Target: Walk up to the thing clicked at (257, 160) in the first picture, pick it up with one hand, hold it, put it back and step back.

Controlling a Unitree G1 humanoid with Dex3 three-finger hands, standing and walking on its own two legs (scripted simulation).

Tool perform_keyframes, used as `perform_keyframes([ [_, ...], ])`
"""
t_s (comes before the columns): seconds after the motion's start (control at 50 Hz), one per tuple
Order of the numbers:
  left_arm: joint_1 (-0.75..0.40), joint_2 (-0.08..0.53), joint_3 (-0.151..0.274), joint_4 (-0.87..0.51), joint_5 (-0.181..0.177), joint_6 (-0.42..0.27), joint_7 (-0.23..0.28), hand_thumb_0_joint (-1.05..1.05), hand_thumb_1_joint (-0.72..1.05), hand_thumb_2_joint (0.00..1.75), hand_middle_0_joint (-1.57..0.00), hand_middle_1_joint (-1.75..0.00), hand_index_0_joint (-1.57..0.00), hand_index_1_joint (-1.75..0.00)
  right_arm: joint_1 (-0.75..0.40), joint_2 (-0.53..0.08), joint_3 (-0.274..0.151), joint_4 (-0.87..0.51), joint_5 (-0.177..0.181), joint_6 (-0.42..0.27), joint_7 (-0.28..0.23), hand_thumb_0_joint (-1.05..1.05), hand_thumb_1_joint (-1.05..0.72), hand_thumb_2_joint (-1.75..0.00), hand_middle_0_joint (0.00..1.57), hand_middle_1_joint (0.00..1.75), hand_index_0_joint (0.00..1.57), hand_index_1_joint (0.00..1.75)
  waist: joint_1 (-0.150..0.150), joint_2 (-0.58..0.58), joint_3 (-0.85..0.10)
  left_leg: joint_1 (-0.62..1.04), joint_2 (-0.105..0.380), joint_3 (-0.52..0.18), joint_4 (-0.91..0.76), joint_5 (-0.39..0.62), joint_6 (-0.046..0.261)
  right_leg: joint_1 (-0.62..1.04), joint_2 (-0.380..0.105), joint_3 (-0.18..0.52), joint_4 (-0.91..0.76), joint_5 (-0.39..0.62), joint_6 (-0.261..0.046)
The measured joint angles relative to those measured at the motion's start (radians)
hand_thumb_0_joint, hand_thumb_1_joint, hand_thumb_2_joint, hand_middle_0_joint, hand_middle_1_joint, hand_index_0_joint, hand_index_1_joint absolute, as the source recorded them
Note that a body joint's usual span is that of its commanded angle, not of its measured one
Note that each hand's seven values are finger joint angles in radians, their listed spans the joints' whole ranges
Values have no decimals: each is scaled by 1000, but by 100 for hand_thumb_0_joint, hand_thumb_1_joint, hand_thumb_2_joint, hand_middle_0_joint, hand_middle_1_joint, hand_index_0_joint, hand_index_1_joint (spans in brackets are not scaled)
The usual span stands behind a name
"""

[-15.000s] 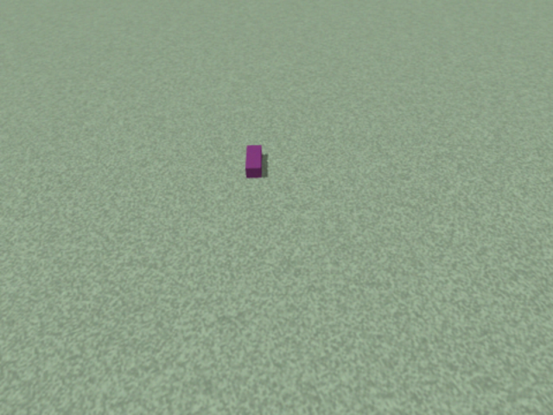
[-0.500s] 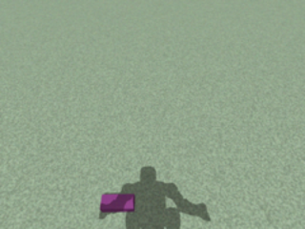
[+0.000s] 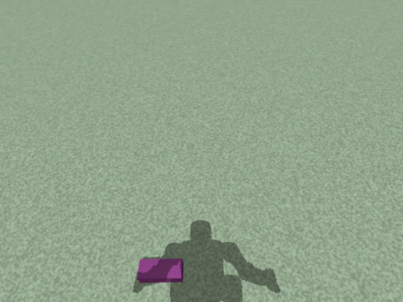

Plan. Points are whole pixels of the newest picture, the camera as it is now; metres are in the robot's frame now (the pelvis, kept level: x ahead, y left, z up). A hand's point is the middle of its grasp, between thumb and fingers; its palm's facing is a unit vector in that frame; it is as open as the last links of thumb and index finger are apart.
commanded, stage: stand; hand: left
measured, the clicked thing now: (161, 270) +0.40 +0.24 -0.75
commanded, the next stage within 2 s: walk up in 0.58 s
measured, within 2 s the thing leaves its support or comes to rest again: neither
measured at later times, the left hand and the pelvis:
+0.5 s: hand out of the picture +0.08 +0.25 -0.16, palm faces -0.01 -0.94 -0.34, open 7.4 cm; pelvis +0.01 +0.00 +0.00, yaw +0 degrees
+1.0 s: hand out of the picture +0.06 +0.32 -0.19, palm faces -0.04 -0.93 -0.35, open 7.4 cm; pelvis -0.08 +0.06 -0.03, yaw +0 degrees
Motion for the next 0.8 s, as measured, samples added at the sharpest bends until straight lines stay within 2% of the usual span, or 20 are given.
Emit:
perform_keyframes([
  [0.58, 0, 1, -5, -2, 1, 2, 4, 1, 90, 90, -20, -30, -20, -30, -8, -8, 2, 1, 4, 2, -5, 0, -90, -90, 20, 30, 21, 30, -2, -1, -3, 13, -1, 3, -8, -8, 2, 9, -1, 3, 0, -12, 2],
  [0.72, -49, 20, 37, -89, -15, 28, 15, 1, 90, 90, -20, -30, -20, -30, -64, -27, -29, -61, 21, 34, -6, 0, -90, -90, 20, 30, 21, 30, 2, -3, 98, -137, -4, 2, 215, -45, 18, -89, -3, 3, 110, -26, -6],
  [0.8, -68, 32, 45, -143, 7, 45, 20, 1, 90, 90, -20, -30, -20, -30, -68, -44, -50, -108, 15, 59, -4, 0, -90, -90, 20, 30, 21, 30, 8, -31, 141, -247, -50, -22, 500, -283, 42, -156, -33, 25, 171, -26, 1],
])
